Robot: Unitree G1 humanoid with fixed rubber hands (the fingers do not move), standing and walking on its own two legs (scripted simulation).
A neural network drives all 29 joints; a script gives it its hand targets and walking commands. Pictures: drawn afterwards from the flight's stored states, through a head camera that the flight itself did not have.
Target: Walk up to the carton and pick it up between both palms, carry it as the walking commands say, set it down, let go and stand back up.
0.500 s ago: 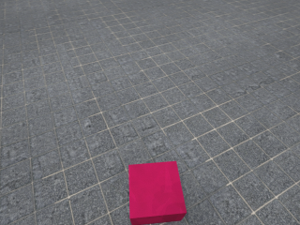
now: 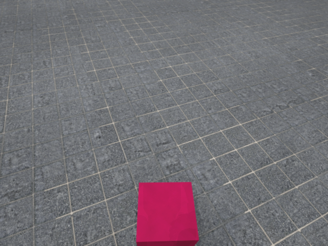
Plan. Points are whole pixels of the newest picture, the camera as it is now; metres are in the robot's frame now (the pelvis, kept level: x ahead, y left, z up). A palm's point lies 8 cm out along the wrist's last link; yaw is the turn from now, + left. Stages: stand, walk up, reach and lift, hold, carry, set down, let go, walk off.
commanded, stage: stand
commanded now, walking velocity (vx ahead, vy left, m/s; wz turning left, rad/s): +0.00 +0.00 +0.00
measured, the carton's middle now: (165, 215) +0.40 -0.04 -0.67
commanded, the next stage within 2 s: none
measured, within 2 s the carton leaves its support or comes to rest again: neither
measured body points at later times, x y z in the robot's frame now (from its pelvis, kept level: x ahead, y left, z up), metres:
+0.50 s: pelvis -0.01 +0.03 +0.00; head +0.01 +0.03 +0.45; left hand +0.01 +0.25 -0.17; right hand -0.03 -0.19 -0.16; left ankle -0.09 +0.07 -0.74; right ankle +0.01 -0.10 -0.74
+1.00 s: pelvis -0.01 +0.05 +0.00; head +0.02 +0.06 +0.44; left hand +0.02 +0.28 -0.17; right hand -0.04 -0.18 -0.16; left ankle -0.09 +0.07 -0.74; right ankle +0.01 -0.10 -0.74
